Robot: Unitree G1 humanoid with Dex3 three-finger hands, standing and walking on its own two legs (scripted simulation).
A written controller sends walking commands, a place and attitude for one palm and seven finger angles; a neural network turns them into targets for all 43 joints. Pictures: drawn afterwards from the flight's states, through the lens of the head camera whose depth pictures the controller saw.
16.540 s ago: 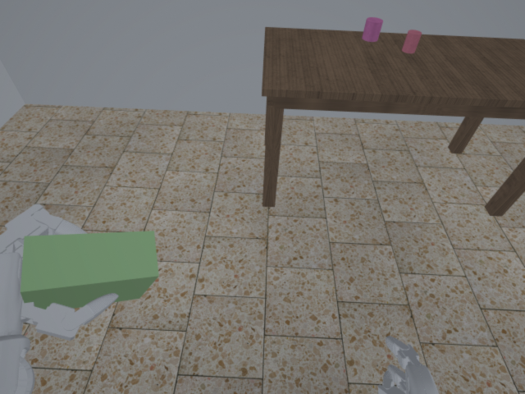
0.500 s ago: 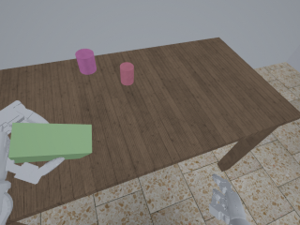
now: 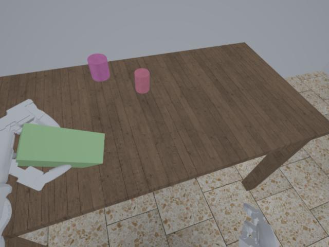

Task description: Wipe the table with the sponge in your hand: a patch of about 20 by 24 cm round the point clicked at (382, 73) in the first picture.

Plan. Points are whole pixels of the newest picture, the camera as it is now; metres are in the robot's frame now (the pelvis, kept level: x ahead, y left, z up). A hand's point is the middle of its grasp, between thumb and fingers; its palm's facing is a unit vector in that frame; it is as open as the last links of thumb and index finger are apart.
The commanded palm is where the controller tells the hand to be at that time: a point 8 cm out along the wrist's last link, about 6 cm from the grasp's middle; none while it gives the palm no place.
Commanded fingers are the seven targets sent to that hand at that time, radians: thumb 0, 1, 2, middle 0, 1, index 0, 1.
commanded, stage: turn the palm down, sponge in hand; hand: left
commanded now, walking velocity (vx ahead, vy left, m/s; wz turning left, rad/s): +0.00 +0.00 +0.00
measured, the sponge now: (71, 150) +0.25 +0.21 +0.14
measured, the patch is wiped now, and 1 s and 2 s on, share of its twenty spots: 0.00 0.00 0.00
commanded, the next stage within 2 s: none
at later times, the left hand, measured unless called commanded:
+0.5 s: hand (39, 171) +0.20 +0.25 +0.14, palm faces +0.40 -0.59 -0.70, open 9.7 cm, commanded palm +0.16 +0.26 +0.17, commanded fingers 0.00 0.10 1.30 -1.20 -1.60 -1.20 -1.60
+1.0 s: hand (60, 172) +0.22 +0.23 +0.11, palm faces +0.19 -0.39 -0.90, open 9.7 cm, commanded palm +0.19 +0.25 +0.16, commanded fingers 0.00 0.10 1.30 -1.20 -1.60 -1.20 -1.60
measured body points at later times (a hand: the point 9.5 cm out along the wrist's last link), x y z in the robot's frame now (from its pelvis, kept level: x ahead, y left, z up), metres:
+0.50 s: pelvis -0.02 -0.06 -0.02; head -0.01 -0.07 +0.43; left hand +0.18 +0.28 +0.18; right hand +0.20 -0.26 -0.10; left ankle +0.03 +0.08 -0.74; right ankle +0.01 -0.13 -0.74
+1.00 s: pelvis +0.01 -0.06 -0.02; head +0.02 -0.09 +0.43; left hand +0.21 +0.25 +0.16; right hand +0.21 -0.30 -0.11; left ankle +0.03 +0.08 -0.74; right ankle +0.01 -0.13 -0.74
